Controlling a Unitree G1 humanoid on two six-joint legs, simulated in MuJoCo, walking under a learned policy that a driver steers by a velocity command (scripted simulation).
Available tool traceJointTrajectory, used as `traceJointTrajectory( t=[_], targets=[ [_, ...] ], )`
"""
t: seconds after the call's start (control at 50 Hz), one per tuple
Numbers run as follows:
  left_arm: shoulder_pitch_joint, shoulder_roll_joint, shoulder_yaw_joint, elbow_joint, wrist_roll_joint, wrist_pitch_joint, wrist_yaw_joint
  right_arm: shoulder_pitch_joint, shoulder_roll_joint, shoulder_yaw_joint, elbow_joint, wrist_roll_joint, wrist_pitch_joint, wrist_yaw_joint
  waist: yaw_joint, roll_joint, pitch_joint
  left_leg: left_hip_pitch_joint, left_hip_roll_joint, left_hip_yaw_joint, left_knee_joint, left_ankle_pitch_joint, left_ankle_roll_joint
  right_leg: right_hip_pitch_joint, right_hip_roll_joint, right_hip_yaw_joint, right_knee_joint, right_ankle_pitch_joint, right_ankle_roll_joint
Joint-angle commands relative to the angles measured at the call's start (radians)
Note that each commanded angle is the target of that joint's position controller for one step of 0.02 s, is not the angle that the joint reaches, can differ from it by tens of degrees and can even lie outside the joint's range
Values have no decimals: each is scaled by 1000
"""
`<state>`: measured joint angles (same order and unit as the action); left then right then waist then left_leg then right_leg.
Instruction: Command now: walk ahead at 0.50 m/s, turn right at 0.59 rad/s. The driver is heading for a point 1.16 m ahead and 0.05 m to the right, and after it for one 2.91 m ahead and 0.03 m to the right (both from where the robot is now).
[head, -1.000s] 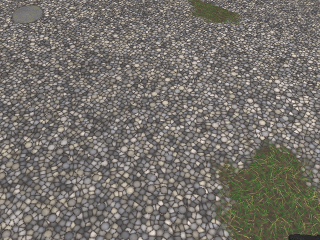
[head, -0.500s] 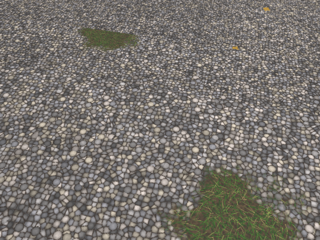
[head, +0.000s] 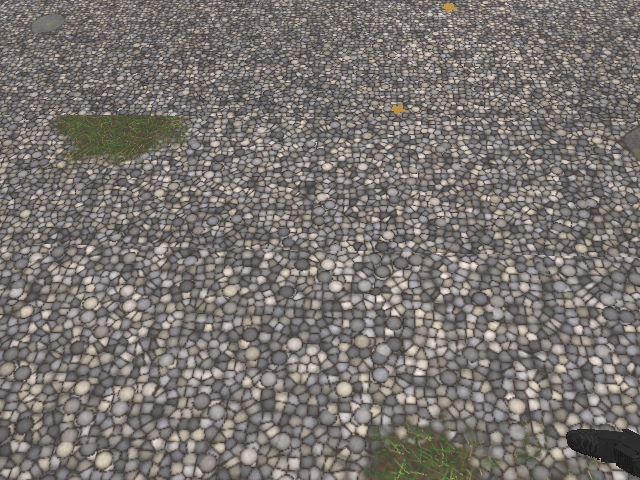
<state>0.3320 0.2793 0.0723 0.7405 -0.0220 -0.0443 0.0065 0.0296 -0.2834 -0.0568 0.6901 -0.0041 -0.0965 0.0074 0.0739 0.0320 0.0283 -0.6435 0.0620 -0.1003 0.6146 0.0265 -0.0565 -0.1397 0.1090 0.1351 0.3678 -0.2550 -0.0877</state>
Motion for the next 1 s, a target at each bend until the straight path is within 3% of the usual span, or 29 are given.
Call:
traceJointTrajectory(
  t=[0.02, 0.08, 0.1, 0.12, 0.14, 0.16, 0.18, 0.2, 0.22, 0.24, 0.26, 0.3, 0.36, 0.42, 0.48, 0.54, 0.58, 0.6, 0.62, 0.64, 0.66, 0.68, 0.7, 0.74, 0.78, 0.82, 0.86, 0.92, 1.0],
  targets=[
    [35, 165, 46, -46, -7, -3, 10, -111, -83, -18, -91, 11, -25, 14, 7, -119, -22, 126, -60, 31, -96, 36, 8, -49, -227, 205, -57, 164, -127],
    [28, 165, 48, -50, -3, 8, 14, -68, -115, -34, -86, 15, -40, 21, -27, -159, -33, 193, -70, 26, -143, -84, 44, 17, -250, 288, 31, 188, -105],
    [10, 152, 44, -57, -3, 10, 14, 2, -127, -43, -68, 14, -45, 17, -68, -168, -56, 290, -76, 44, -183, -83, 66, 9, -228, 287, 83, 228, -87],
    [-3, 115, 31, -70, 2, 8, 11, 107, -158, -58, -50, 2, -51, 11, -121, -153, -134, 475, -28, 16, -182, -77, 106, -37, -178, 247, 216, 269, -54],
    [1, 59, 10, -94, 21, 4, 9, 266, -217, -73, -37, -13, -50, 1, -181, -35, -280, 743, 151, -160, -160, -124, 170, -175, -109, 153, 502, 100, -12],
    [147, 21, -4, -116, -13, -5, 10, 336, -272, -87, 8, -19, -36, 11, -107, 327, -374, 1005, 343, -635, -267, -367, 325, -521, 3, 49, 794, -345, 48],
    [136, 123, 11, -80, -20, -5, 13, 314, -172, -64, -6, 6, -32, 17, -131, 201, -284, 956, 336, -674, -312, -574, 305, -632, -76, 76, 910, -311, 61],
    [32, 162, 22, -88, -12, -3, 11, 282, -118, -49, -7, 9, -25, 13, -157, 104, -163, 839, 290, -519, -323, -546, 267, -654, -102, 52, 932, -216, 67],
    [-26, 148, 20, -100, -1, -2, 12, 240, -106, -40, -9, -1, -17, 14, -142, 31, -97, 721, 248, -406, -337, -423, 251, -626, -130, 19, 915, -153, 72],
    [-68, 134, 20, -115, 10, -7, 8, 215, -90, -34, 0, -6, -13, 13, -127, 22, -45, 631, 215, -330, -358, -318, 256, -612, -152, 17, 865, -112, 72],
    [-66, 116, 19, -120, 5, -8, 1, 204, -81, -28, 5, -13, -15, 11, -102, 48, -34, 572, 188, -268, -379, -250, 253, -566, -175, 13, 826, -88, 70],
    [-56, 81, 10, -119, 1, -6, -6, 207, -76, -26, 23, -3, -21, 12, -84, 74, -38, 533, 167, -195, -413, -171, 268, -532, -188, -16, 745, -85, 74],
    [-127, 50, -8, -142, 14, -10, -11, 222, -126, -38, 49, 10, -21, 8, -90, 50, -23, 518, 172, -115, -454, -61, 292, -541, -213, -58, 578, 2, 90],
    [-211, 32, -22, -153, 12, -22, -24, 238, -154, -42, 67, 18, -8, 6, -118, 41, -14, 499, 140, -18, -461, -8, 268, -473, -204, -99, 382, 160, 92],
    [-289, 45, -20, -171, 4, -27, -34, 294, -173, -42, 96, 29, 3, 8, -149, 47, -7, 522, 148, 11, -443, 1, 250, -413, -176, -126, 268, 229, 89],
    [-323, 65, -14, -194, -1, -29, -42, 322, -192, -46, 122, 39, 19, 6, -139, 60, 8, 586, 190, -1, -397, 27, 231, -385, -158, -134, 193, 173, 54],
    [-216, 101, 8, -166, 8, -29, -38, 304, -200, -45, 129, 43, 28, 0, -62, 54, -46, 584, 169, 42, -264, 220, 197, -199, -117, -174, 124, 170, 16],
    [-77, 146, 33, -123, 14, -26, -30, 313, -170, -33, 131, 37, 29, -3, 0, 33, -131, 533, 117, 91, -88, 293, 166, 2, -112, -173, 117, 175, -14],
    [103, 229, 55, -99, 25, -19, -16, 313, -109, -6, 101, 6, 25, -6, 66, -99, -280, 337, 59, 146, 243, 28, 114, 284, -321, 65, 138, 214, -87],
    [116, 294, 60, -93, 28, -15, -20, 413, -25, 19, 82, 9, 5, -3, -1, -343, -368, -4, -100, 105, 543, -586, 64, 491, -505, 522, 2, 13, -236],
    [108, 204, 37, -93, 12, -17, -26, 362, -135, -7, 94, 27, -7, 2, 32, -235, -320, -115, -49, 6, 656, -606, 70, 449, -486, 558, -50, -122, -221],
    [53, 164, 21, -96, 9, -19, -27, 287, -161, -16, 68, 41, -11, 6, 21, -197, -195, -171, -6, 25, 666, -522, 82, 347, -454, 420, -59, -92, -188],
    [-2, 138, 12, -100, 15, -21, -30, 244, -149, -15, 65, 33, -10, 3, -3, -126, -134, -143, 31, 41, 627, -435, 84, 229, -407, 315, -76, -6, -168],
    [-74, 99, 1, -103, 33, -29, -34, 242, -127, -18, 67, 19, 3, 2, -63, -123, -74, -51, 74, 33, 542, -334, 74, 62, -349, 200, -132, 142, -155],
    [-80, 98, 5, -91, 28, -43, -34, 265, -91, -12, 78, 19, 23, 2, -90, -123, -68, -2, 76, 40, 493, -295, 58, -4, -336, 137, -176, 228, -169],
    [-62, 117, 11, -69, 26, -51, -29, 215, -80, -9, 63, 10, 36, -2, -91, -98, -37, -33, 78, 42, 407, -220, 40, -24, -330, 82, -205, 277, -175],
    [-35, 127, 15, -46, 24, -49, -20, 151, -66, -3, 46, 4, 36, -1, -75, -86, -14, -56, 78, 42, 287, -110, 32, -14, -318, 36, -216, 300, -162],
    [9, 144, 19, -18, 16, -42, -11, 53, -40, 9, 23, 10, 26, 11, -39, -85, 7, -19, 50, 64, 102, 44, 39, -6, -293, -31, -214, 298, -131],
    [87, 160, 24, 32, 6, -29, -5, -57, -44, 15, -15, 19, 18, 30, 1, -83, 43, -10, 19, 78, -22, 65, 59, 64, -328, -32, -185, 260, -123]
  ],
)
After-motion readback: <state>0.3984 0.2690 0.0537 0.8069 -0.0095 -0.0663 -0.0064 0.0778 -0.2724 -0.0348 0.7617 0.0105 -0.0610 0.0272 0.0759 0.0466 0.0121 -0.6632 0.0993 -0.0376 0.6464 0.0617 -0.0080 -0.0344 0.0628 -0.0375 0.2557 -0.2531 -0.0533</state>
